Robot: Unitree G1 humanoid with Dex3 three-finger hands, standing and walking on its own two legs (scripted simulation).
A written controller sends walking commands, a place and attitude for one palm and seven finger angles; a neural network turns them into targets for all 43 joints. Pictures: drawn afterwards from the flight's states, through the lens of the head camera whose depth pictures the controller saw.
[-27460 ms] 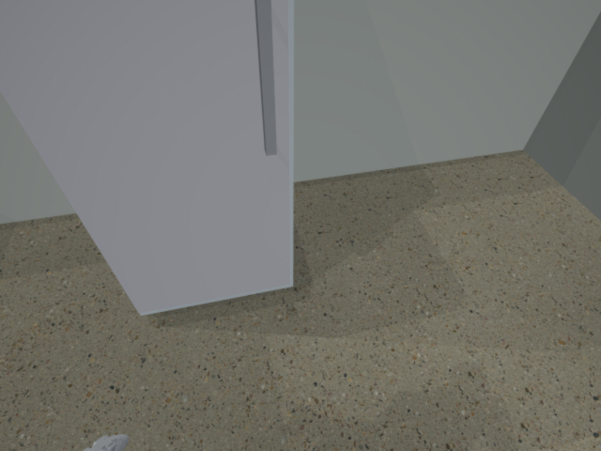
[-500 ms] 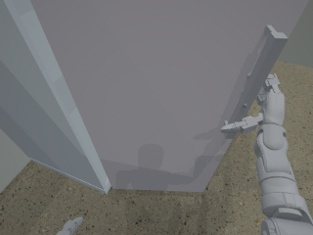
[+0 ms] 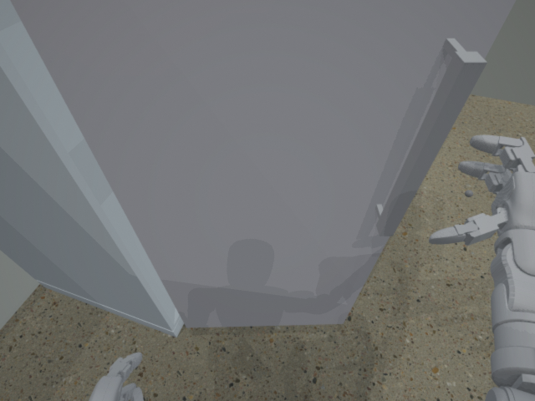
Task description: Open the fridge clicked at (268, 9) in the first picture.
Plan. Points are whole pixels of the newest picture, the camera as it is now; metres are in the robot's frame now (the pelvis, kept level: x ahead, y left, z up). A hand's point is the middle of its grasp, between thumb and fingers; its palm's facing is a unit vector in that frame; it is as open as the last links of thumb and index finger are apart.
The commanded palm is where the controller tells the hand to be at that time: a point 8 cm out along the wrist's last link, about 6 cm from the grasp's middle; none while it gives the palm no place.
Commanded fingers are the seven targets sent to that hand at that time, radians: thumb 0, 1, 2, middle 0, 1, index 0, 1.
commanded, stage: slip the hand off the handle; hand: right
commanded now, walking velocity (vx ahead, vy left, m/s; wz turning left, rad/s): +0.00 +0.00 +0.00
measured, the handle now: (411, 156) +0.45 -0.18 +0.15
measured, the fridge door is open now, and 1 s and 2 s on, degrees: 70 70 70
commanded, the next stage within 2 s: draw the hand back to the body in 0.82 s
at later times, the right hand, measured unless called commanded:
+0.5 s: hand (484, 248) +0.29 -0.24 +0.14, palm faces +0.24 +0.96 -0.17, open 14.7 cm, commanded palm +0.26 -0.28 +0.14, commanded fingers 0.00 0.55 -0.20 0.25 1.15 0.25 1.15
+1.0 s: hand (488, 268) +0.27 -0.23 +0.14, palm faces +0.20 +0.97 -0.10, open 14.7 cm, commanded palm +0.22 -0.28 +0.15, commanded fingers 0.00 0.55 -0.20 0.25 1.15 0.25 1.15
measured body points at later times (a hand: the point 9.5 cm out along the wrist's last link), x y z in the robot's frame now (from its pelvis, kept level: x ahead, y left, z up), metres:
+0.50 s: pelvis -0.01 -0.01 +0.00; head -0.01 +0.00 +0.45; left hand +0.16 +0.22 -0.08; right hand +0.28 -0.29 +0.15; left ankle -0.01 +0.12 -0.72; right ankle +0.01 -0.12 -0.72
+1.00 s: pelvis -0.02 +0.01 +0.00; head -0.02 +0.02 +0.45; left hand +0.16 +0.24 -0.08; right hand +0.25 -0.28 +0.15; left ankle -0.01 +0.12 -0.72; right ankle +0.01 -0.12 -0.72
